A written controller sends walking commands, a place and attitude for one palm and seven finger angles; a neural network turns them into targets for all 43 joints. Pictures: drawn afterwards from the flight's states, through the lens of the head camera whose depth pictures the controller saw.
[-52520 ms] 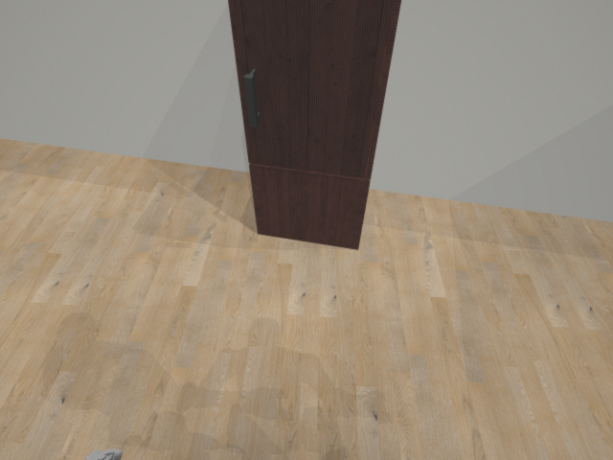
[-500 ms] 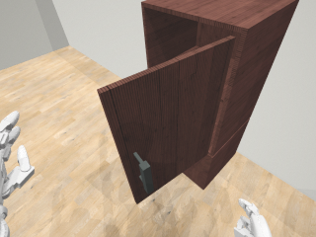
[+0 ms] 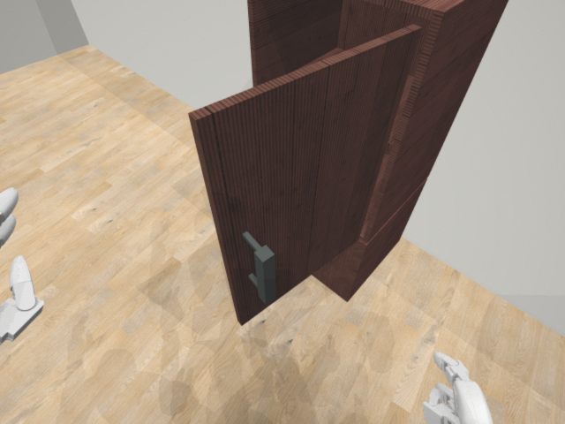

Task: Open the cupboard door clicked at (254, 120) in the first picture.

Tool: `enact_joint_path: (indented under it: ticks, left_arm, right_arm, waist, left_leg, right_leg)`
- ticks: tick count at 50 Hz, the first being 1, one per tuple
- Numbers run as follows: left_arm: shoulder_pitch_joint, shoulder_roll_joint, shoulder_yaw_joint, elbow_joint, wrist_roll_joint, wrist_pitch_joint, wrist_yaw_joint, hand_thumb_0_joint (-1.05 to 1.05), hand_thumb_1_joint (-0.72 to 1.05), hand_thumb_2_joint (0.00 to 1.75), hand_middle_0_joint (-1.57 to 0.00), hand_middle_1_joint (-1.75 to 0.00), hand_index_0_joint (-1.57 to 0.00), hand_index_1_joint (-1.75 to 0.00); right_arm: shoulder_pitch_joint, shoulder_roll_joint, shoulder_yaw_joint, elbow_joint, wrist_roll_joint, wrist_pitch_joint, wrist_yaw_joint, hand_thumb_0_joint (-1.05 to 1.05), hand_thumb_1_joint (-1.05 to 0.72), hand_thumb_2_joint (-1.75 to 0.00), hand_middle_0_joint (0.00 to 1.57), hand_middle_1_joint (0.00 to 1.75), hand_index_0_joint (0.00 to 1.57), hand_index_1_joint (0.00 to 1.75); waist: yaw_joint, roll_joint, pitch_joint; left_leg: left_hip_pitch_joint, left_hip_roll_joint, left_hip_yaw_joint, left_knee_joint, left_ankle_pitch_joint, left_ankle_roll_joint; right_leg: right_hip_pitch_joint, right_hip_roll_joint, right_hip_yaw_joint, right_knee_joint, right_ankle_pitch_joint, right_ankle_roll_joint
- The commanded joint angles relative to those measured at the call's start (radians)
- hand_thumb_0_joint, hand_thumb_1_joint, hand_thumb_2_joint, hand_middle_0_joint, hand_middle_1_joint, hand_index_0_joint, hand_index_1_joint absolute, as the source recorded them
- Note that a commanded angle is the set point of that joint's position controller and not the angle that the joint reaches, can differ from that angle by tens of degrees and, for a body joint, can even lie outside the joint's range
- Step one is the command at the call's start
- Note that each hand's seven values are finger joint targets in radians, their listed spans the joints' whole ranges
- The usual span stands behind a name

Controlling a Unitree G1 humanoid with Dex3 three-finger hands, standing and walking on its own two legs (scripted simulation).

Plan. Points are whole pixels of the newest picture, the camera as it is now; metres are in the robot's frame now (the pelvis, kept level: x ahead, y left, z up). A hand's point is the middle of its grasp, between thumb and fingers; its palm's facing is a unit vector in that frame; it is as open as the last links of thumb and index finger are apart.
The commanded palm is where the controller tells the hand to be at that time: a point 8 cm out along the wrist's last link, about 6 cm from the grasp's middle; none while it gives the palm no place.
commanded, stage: step back with the hand held close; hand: left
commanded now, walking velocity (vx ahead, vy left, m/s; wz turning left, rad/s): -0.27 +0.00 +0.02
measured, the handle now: (258, 268) +0.39 +0.07 -0.08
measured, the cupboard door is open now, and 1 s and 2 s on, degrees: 81 81 81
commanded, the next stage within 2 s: stop stepping back and stand still in 0.54 s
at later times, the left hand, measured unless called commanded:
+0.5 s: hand out of the picture +0.11 +0.30 +0.17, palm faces +0.46 -0.76 -0.46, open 7.5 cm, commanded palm +0.03 +0.33 +0.18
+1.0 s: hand out of the picture +0.02 +0.28 +0.16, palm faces +0.41 -0.82 -0.40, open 7.5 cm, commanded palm -0.05 +0.32 +0.18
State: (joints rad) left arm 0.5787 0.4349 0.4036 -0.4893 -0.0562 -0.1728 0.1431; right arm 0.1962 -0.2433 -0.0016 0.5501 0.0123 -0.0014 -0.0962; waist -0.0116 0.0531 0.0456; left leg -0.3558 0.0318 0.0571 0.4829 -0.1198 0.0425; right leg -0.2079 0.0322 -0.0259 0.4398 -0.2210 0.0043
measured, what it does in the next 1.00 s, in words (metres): walks backwards: right foot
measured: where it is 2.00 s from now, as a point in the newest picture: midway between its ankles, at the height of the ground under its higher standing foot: outside the picture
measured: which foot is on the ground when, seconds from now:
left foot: down 0.00-0.98, up 1.00-1.00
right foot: down 0.00-0.42, up 0.44-0.70, down 0.72-1.00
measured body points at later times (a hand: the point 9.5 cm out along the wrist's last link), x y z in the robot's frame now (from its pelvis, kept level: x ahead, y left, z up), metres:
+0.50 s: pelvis -0.09 +0.02 -0.01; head -0.07 +0.04 +0.44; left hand +0.08 +0.33 +0.19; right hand +0.10 -0.21 -0.08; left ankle +0.04 +0.09 -0.74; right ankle -0.09 -0.12 -0.70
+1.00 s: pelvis -0.19 +0.02 -0.03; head -0.22 +0.04 +0.42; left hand -0.01 +0.32 +0.19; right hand -0.08 -0.24 -0.11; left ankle +0.01 +0.09 -0.73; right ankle -0.31 -0.10 -0.74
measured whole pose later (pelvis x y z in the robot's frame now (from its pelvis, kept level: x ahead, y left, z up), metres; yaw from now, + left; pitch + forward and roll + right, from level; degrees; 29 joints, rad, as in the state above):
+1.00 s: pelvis -0.19 +0.02 -0.03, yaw +0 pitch -3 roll -3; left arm 0.51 0.45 0.45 -0.49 -0.08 -0.16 0.14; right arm 0.30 -0.21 0.00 0.67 0.00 -0.08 -0.09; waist -0.07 0.00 -0.02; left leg -0.55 -0.01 0.02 0.61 -0.14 -0.02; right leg 0.01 0.04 -0.04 0.57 -0.53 -0.04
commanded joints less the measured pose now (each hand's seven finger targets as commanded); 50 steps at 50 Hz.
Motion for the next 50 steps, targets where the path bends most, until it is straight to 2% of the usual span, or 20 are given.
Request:
enact_joint_path:
  ticks: [1, 5, 9, 13, 15, 17, 19, 22, 25, 31, 33, 36, 37, 38, 39, 43, 46, 48, 49, 50]
  left_arm:
    - [-0.037, 0.176, 0.157, -0.192, 0.013, -0.079, 0.032, 0.0, 0.9, 0.9, -0.2, -0.3, -0.2, -0.3]
    - [-0.045, 0.166, 0.178, -0.215, 0.031, -0.09, 0.031, 0.0, 0.9, 0.9, -0.2, -0.3, -0.2, -0.3]
    - [0.009, 0.19, 0.21, -0.229, 0.016, -0.098, 0.027, 0.0, 0.9, 0.9, -0.2, -0.3, -0.2, -0.3]
    - [-0.05, 0.17, 0.142, -0.235, 0.004, -0.09, 0.036, 0.0, 0.9, 0.9, -0.2, -0.3, -0.2, -0.3]
    - [-0.108, 0.172, 0.117, -0.219, 0.015, -0.081, 0.051, 0.0, 0.9, 0.9, -0.2, -0.3, -0.2, -0.3]
    - [-0.167, 0.189, 0.111, -0.218, 0.019, -0.075, 0.05, 0.0, 0.9, 0.9, -0.2, -0.3, -0.2, -0.3]
    - [-0.197, 0.215, 0.133, -0.229, 0.022, -0.076, 0.045, 0.0, 0.9, 0.9, -0.2, -0.3, -0.2, -0.3]
    - [-0.127, 0.19, 0.197, -0.22, 0.037, -0.102, 0.025, 0.0, 0.9, 0.9, -0.2, -0.3, -0.2, -0.3]
    - [-0.081, 0.165, 0.172, -0.241, 0.01, -0.092, 0.023, 0.0, 0.9, 0.9, -0.2, -0.3, -0.2, -0.3]
    - [-0.093, 0.151, 0.113, -0.303, -0.031, -0.091, 0.026, 0.0, 0.9, 0.9, -0.2, -0.3, -0.2, -0.3]
    - [-0.084, 0.19, 0.15, -0.286, -0.035, -0.106, 0.022, 0.0, 0.9, 0.9, -0.2, -0.3, -0.2, -0.3]
    - [-0.098, 0.284, 0.22, -0.297, -0.025, -0.121, 0.037, 0.0, 0.9, 0.9, -0.2, -0.3, -0.2, -0.3]
    - [-0.097, 0.286, 0.233, -0.239, -0.019, -0.116, 0.043, 0.0, 0.9, 0.9, -0.2, -0.3, -0.2, -0.3]
    - [-0.09, 0.183, 0.141, -0.189, -0.029, -0.078, 0.027, 0.0, 0.9, 0.9, -0.2, -0.3, -0.2, -0.3]
    - [-0.092, 0.22, 0.181, -0.216, -0.033, -0.054, 0.026, 0.0, 0.9, 0.9, -0.2, -0.3, -0.2, -0.3]
    - [-0.124, 0.206, 0.166, -0.212, -0.026, -0.047, 0.018, 0.0, 0.9, 0.9, -0.2, -0.3, -0.2, -0.3]
    - [-0.117, 0.221, 0.194, -0.234, -0.018, -0.058, 0.022, 0.0, 0.9, 0.9, -0.2, -0.3, -0.2, -0.3]
    - [-0.048, 0.222, 0.198, -0.217, -0.014, -0.06, 0.017, 0.0, 0.9, 0.9, -0.2, -0.3, -0.2, -0.3]
    - [-0.043, 0.244, 0.211, -0.222, -0.022, -0.068, 0.017, 0.0, 0.9, 0.9, -0.2, -0.3, -0.2, -0.3]
    - [-0.099, 0.215, 0.166, -0.255, -0.012, -0.068, 0.019, 0.0, 0.9, 0.9, -0.2, -0.3, -0.2, -0.3]
  right_arm:
    - [-0.095, -0.127, -0.046, -0.159, -0.007, -0.078, -0.008, 0.0, -0.9, -0.9, 0.2, 0.3, 0.2, 0.3]
    - [-0.105, -0.13, -0.051, -0.16, -0.011, -0.111, -0.007, 0.0, -0.9, -0.9, 0.2, 0.3, 0.2, 0.3]
    - [-0.095, -0.119, -0.056, -0.142, -0.019, -0.132, 0.006, 0.0, -0.9, -0.9, 0.2, 0.3, 0.2, 0.3]
    - [-0.047, -0.098, -0.063, -0.092, -0.013, -0.127, 0.018, 0.0, -0.9, -0.9, 0.2, 0.3, 0.2, 0.3]
    - [-0.045, -0.078, -0.061, -0.066, -0.019, -0.115, 0.016, 0.0, -0.9, -0.9, 0.2, 0.3, 0.2, 0.3]
    - [-0.071, -0.078, -0.05, -0.073, -0.017, -0.105, 0.007, 0.0, -0.9, -0.9, 0.2, 0.3, 0.2, 0.3]
    - [-0.116, -0.111, -0.054, -0.084, -0.014, -0.101, -0.01, 0.0, -0.9, -0.9, 0.2, 0.3, 0.2, 0.3]
    - [-0.134, -0.133, -0.062, -0.118, -0.024, -0.126, -0.003, 0.0, -0.9, -0.9, 0.2, 0.3, 0.2, 0.3]
    - [-0.133, -0.093, -0.072, -0.1, -0.031, -0.139, 0.03, 0.0, -0.9, -0.9, 0.2, 0.3, 0.2, 0.3]
    - [-0.094, -0.081, -0.053, -0.053, -0.035, -0.162, 0.049, 0.0, -0.9, -0.9, 0.2, 0.3, 0.2, 0.3]
    - [-0.067, -0.074, -0.054, -0.043, -0.041, -0.15, 0.048, 0.0, -0.9, -0.9, 0.2, 0.3, 0.2, 0.3]
    - [-0.092, -0.068, -0.028, -0.04, -0.036, -0.134, 0.04, 0.0, -0.9, -0.9, 0.2, 0.3, 0.2, 0.3]
    - [-0.081, -0.07, -0.02, -0.038, -0.047, -0.145, 0.04, 0.0, -0.9, -0.9, 0.2, 0.3, 0.2, 0.3]
    - [-0.065, -0.069, -0.04, -0.047, -0.015, -0.139, 0.033, 0.0, -0.9, -0.9, 0.2, 0.3, 0.2, 0.3]
    - [-0.094, -0.086, -0.048, -0.067, -0.002, -0.139, 0.024, 0.0, -0.9, -0.9, 0.2, 0.3, 0.2, 0.3]
    - [-0.102, -0.091, -0.029, -0.075, -0.006, -0.142, 0.003, 0.0, -0.9, -0.9, 0.2, 0.3, 0.2, 0.3]
    - [-0.109, -0.092, -0.027, -0.085, -0.021, -0.144, -0.003, 0.0, -0.9, -0.9, 0.2, 0.3, 0.2, 0.3]
    - [-0.067, -0.071, -0.036, -0.073, -0.013, -0.138, 0.002, 0.0, -0.9, -0.9, 0.2, 0.3, 0.2, 0.3]
    - [-0.069, -0.075, -0.056, -0.055, -0.01, -0.133, 0.002, 0.0, -0.9, -0.9, 0.2, 0.3, 0.2, 0.3]
    - [-0.067, -0.091, -0.062, -0.031, -0.016, -0.129, 0.008, 0.0, -0.9, -0.9, 0.2, 0.3, 0.2, 0.3]
  waist:
    - [0.01, 0.071, -0.086]
    - [0.027, 0.161, -0.115]
    - [0.025, 0.096, -0.138]
    - [-0.01, -0.159, -0.151]
    - [-0.024, -0.199, -0.148]
    - [-0.023, -0.157, -0.099]
    - [-0.002, 0.03, -0.05]
    - [0.024, 0.287, -0.133]
    - [0.036, 0.087, -0.168]
    - [0.021, 0.209, -0.266]
    - [0.02, 0.136, -0.268]
    - [0.012, -0.09, -0.215]
    - [0.008, -0.062, -0.248]
    - [-0.004, -0.247, -0.225]
    - [0.0, -0.268, -0.228]
    - [-0.016, 0.131, -0.065]
    - [0.013, 0.204, 0.002]
    - [0.008, -0.028, -0.018]
    - [0.011, -0.242, 0.022]
    - [0.004, -0.281, 0.091]
  left_leg:
    - [-0.115, 0.093, -0.156, -0.212, -0.407, 0.019]
    - [-0.313, 0.16, -0.245, -0.322, -0.603, 0.054]
    - [-0.253, 0.137, -0.215, -0.231, -0.511, 0.046]
    - [0.119, -0.02, -0.039, 0.182, -0.233, -0.046]
    - [0.159, -0.042, -0.039, 0.269, -0.179, -0.059]
    - [0.141, -0.034, -0.052, 0.129, -0.131, -0.053]
    - [0.075, 0.06, -0.147, -0.083, -0.034, -0.02]
    - [-0.405, 0.321, -0.441, -0.467, -0.728, 0.112]
    - [-0.197, 0.274, -0.309, -0.342, -0.428, 0.098]
    - [0.1, 0.198, -0.189, -0.392, -0.293, -0.043]
    - [0.181, 0.145, -0.12, -0.273, -0.177, -0.11]
    - [0.287, 0.005, -0.01, 0.215, -0.091, -0.078]
    - [0.26, 0.021, -0.013, 0.188, -0.06, -0.071]
    - [0.224, -0.016, -0.034, 0.2, -0.021, -0.055]
    - [0.27, -0.011, -0.023, 0.206, 0.012, -0.046]
    - [0.259, 0.055, -0.158, -0.096, -0.236, -0.022]
    - [-0.005, 0.065, -0.205, -0.32, -0.58, -0.172]
    - [0.106, -0.052, 0.004, 0.12, -0.316, -0.146]
    - [0.156, -0.078, -0.018, 0.506, -0.19, -0.112]
    - [0.001, -0.039, -0.084, 0.673, -0.146, -0.094]
  right_leg:
    - [0.084, 0.003, 0.051, -0.008, -0.071, 0.013]
    - [0.253, 0.057, 0.017, 0.189, -0.039, 0.014]
    - [0.178, 0.04, 0.066, 0.135, -0.036, -0.016]
    - [-0.259, -0.169, 0.319, -0.172, -0.078, -0.088]
    - [-0.293, -0.236, 0.314, -0.171, 0.109, -0.113]
    - [-0.263, -0.181, 0.237, -0.114, 0.184, -0.071]
    - [-0.202, -0.031, 0.13, -0.021, 0.087, 0.003]
    - [0.235, 0.117, 0.049, 0.534, -0.154, 0.02]
    - [0.028, 0.08, 0.055, 0.622, -0.253, -0.011]
    - [0.029, 0.083, -0.052, 0.186, -0.374, -0.045]
    - [0.042, 0.039, -0.019, -0.126, -0.279, -0.077]
    - [-0.25, -0.262, 0.188, -0.248, 0.007, -0.135]
    - [-0.183, -0.271, 0.145, -0.182, 0.097, -0.138]
    - [-0.122, -0.19, 0.101, -0.107, 0.156, -0.095]
    - [-0.148, -0.162, 0.076, -0.084, 0.16, -0.077]
    - [-0.209, -0.025, -0.036, 0.007, -0.272, -0.03]
    - [-0.048, 0.088, -0.103, 0.017, -0.496, -0.072]
    - [-0.23, -0.066, 0.075, -0.191, -0.565, -0.145]
    - [-0.459, -0.259, 0.347, -0.334, -0.663, -0.215]
    - [-0.447, -0.356, 0.403, -0.346, -0.592, -0.273]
